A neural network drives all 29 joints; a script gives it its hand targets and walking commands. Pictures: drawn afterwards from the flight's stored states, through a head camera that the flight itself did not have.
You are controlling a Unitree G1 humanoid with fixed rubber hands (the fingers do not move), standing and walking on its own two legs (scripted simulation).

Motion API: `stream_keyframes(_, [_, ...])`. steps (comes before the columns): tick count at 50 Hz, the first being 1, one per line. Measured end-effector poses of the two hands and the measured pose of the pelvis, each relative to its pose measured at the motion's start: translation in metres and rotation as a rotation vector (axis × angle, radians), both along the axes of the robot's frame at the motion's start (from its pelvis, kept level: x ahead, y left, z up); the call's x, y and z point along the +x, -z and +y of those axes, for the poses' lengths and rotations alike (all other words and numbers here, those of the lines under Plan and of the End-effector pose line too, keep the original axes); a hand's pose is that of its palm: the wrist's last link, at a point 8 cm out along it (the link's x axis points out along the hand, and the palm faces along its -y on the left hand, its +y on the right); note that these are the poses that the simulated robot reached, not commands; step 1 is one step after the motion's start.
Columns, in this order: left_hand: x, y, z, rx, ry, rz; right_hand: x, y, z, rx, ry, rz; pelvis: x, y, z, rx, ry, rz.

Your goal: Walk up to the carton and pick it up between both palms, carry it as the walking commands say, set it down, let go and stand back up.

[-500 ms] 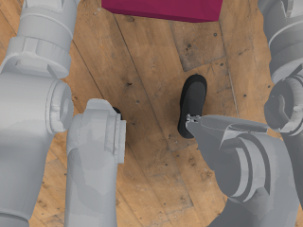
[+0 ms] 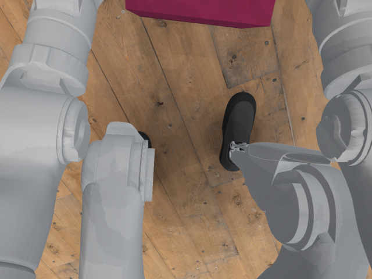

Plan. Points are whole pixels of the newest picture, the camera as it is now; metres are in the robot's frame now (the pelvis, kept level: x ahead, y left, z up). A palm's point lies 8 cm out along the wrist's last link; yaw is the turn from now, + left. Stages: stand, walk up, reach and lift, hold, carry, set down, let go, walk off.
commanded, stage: reach and lift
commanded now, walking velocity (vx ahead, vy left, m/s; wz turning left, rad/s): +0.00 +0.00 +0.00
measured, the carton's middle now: out of the picture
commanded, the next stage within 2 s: none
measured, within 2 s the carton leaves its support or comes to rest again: leaves its support in 0.96 s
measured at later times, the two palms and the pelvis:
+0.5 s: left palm out of the picture +0.55 +0.15 -0.22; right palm out of the picture +0.55 -0.16 -0.21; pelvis +0.00 +0.00 +0.00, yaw +0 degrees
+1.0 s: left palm out of the picture +0.56 +0.14 -0.21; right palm out of the picture +0.56 -0.17 -0.20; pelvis +0.00 +0.00 +0.00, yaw +0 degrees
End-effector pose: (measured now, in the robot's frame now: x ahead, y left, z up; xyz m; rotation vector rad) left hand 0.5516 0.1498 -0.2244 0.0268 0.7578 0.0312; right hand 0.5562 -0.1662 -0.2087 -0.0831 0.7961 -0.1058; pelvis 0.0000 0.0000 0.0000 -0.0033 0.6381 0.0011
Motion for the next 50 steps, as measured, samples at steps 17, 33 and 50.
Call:
stream_keyframes(17, [0.002,-0.003,-0.004,0.017,0.036,-0.006,-0.003,0.001,0.003,0.015,0.019,0.011,0.0,0.0,0.001,-0.004,-0.001,-0.003])
stream_keyframes(33, [0.002,-0.003,-0.005,0.004,0.058,0.026,-0.002,0.001,0.001,0.021,0.018,0.033,0.0,0.002,0.0,0.0,-0.003,0.002])
stream_keyframes(50, [0.005,-0.011,-0.013,-0.035,0.028,0.025,0.006,-0.012,-0.004,-0.033,0.024,0.015,-0.001,0.001,0.0,-0.001,-0.004,-0.01])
